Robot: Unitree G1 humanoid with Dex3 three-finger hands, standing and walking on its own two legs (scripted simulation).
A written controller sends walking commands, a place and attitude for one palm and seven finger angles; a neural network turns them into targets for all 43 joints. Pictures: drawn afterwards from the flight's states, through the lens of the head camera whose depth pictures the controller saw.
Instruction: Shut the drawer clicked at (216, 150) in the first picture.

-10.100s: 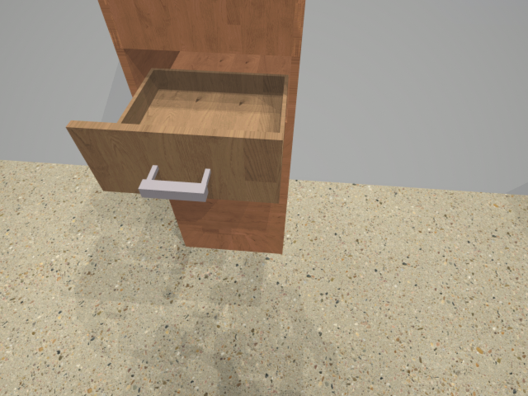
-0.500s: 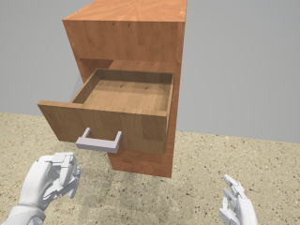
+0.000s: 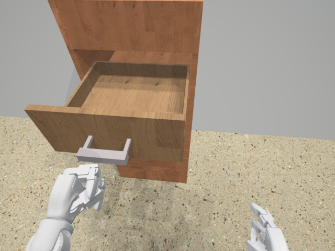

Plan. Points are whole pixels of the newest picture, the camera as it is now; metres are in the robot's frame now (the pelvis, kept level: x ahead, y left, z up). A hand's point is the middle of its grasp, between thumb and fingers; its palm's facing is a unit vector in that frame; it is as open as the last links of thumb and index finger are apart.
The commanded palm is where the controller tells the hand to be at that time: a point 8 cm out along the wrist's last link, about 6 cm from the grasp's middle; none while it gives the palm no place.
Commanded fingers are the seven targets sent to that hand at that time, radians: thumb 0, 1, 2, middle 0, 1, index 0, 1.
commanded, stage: bring the fist close to the handle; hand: left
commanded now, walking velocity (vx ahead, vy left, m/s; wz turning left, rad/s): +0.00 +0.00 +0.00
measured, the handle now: (105, 148) +0.34 +0.18 +0.06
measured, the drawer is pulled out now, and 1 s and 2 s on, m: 0.29 0.29 0.19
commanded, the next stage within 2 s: push the drawer shut in 0.74 s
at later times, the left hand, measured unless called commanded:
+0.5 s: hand (112, 181) +0.26 +0.15 +0.05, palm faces -0.06 -1.00 -0.05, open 3.3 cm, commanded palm +0.23 +0.20 +0.06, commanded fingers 0.00 0.90 0.90 -1.40 -1.60 -1.40 -1.60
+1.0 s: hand (110, 180) +0.26 +0.15 +0.06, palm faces -0.04 -1.00 -0.06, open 3.2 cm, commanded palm +0.25 +0.20 +0.06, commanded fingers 0.00 0.90 0.90 -1.40 -1.60 -1.40 -1.60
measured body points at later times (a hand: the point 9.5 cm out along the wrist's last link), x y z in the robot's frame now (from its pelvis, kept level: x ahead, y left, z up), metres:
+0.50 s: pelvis +0.00 +0.00 -0.01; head +0.04 -0.01 +0.43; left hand +0.26 +0.20 +0.06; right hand +0.16 -0.23 -0.10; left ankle -0.02 +0.12 -0.71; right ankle +0.01 -0.12 -0.71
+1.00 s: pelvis +0.00 +0.00 -0.01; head +0.04 -0.02 +0.43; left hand +0.26 +0.21 +0.06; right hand +0.17 -0.24 -0.10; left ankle -0.02 +0.12 -0.71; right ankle +0.01 -0.12 -0.71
